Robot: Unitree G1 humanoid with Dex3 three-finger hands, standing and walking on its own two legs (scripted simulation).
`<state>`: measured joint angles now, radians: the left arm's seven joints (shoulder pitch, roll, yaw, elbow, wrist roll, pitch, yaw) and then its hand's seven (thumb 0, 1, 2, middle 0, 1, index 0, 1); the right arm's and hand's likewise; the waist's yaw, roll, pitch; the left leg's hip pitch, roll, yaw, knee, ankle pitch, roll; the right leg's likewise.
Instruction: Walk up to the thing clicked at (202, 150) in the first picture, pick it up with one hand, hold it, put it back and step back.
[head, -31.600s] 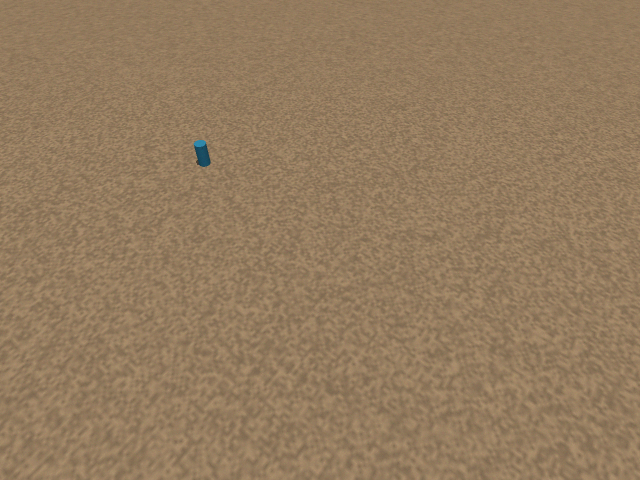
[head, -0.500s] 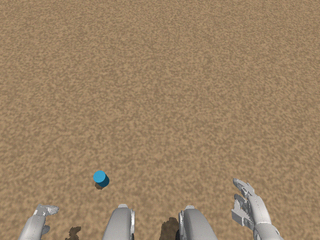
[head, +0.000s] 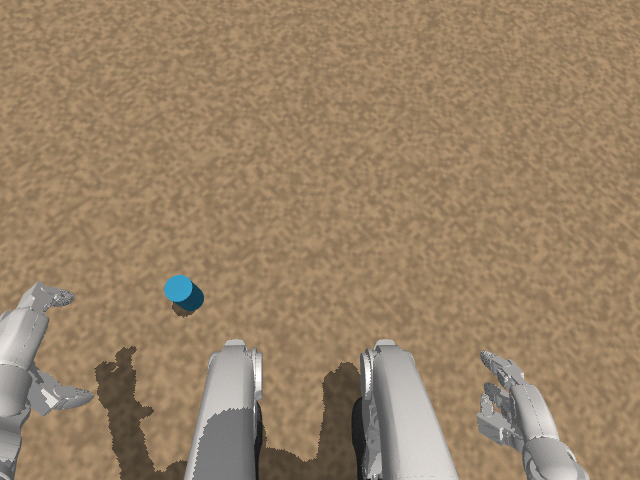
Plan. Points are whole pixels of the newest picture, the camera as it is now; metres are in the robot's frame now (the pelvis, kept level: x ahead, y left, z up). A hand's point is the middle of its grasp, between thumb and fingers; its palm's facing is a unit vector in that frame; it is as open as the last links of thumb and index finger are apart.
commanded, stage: rise first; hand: left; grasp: from above
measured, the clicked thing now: (185, 293) +0.42 +0.28 -0.48
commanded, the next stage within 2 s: none
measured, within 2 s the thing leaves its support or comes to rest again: neither
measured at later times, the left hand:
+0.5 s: hand (100, 328) +0.31 +0.35 -0.25, palm faces -0.41 -0.25 -0.87, open 14.0 cm
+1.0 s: hand (126, 314) +0.35 +0.34 -0.32, palm faces -0.45 -0.06 -0.89, open 14.2 cm
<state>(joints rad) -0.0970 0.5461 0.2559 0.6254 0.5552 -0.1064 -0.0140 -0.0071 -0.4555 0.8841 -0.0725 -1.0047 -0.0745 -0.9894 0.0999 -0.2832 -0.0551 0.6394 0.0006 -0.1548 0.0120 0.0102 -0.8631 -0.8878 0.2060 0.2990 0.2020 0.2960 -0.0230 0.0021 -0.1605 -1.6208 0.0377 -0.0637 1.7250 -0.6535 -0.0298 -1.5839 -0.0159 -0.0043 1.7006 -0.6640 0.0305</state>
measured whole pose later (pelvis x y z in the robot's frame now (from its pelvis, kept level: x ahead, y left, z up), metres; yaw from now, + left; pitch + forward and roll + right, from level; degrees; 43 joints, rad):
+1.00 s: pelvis -0.04 +0.01 -0.18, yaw -4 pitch +32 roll -7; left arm -0.63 0.73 0.18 1.16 1.23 -0.37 0.31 0.00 -0.53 1.03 -0.08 -1.01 -0.07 -1.01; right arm 0.11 -0.28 -0.02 0.77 -0.10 -0.01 0.12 0.01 -0.90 -0.90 0.21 0.30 0.20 0.30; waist -0.09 -0.02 -0.09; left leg -2.20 0.01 -0.13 2.29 -0.66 -0.01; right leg -2.12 0.01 -0.02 2.22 -0.67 0.06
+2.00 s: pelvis -0.04 +0.01 -0.21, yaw -5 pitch +32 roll -7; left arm -0.72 0.72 0.18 1.31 1.29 -0.33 0.44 0.00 -0.52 1.00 -0.09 -1.06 -0.09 -1.05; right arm 0.09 -0.26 -0.02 0.79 -0.14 -0.03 0.14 0.00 -0.91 -0.90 0.20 0.30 0.20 0.30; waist -0.13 -0.03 -0.09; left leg -2.29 0.00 -0.14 2.39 -0.68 -0.02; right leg -2.20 0.01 -0.01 2.32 -0.69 0.06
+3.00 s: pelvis -0.04 +0.01 -0.21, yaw -5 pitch +32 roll -8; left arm -0.76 0.74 0.17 1.35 1.29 -0.33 0.41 0.00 -0.51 1.00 -0.13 -1.02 -0.12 -1.02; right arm 0.10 -0.27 0.00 0.80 -0.14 -0.03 0.15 0.00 -0.91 -0.90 0.21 0.30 0.20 0.30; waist -0.15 -0.02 -0.09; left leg -2.29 0.00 -0.15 2.40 -0.67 -0.02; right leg -2.20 0.01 -0.02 2.32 -0.69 0.06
